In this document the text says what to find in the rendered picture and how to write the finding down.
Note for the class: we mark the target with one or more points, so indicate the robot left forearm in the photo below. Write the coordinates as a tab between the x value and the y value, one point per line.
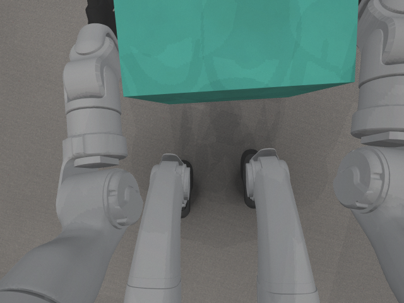
92	104

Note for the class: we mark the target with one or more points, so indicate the right robot shin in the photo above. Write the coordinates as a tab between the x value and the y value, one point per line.
267	152

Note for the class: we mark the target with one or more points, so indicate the left robot upper arm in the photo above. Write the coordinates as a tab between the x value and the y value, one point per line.
95	209

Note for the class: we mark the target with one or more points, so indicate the robot left hand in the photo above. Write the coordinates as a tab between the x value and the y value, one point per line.
101	11

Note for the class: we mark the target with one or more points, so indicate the carton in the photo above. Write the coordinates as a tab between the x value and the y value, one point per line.
191	51

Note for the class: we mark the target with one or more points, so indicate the right robot upper arm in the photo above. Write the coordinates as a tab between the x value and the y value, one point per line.
370	181

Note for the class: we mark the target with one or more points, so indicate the robot right thigh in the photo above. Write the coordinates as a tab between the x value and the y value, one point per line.
284	269

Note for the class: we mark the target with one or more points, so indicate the robot right forearm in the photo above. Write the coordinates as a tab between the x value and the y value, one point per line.
379	120

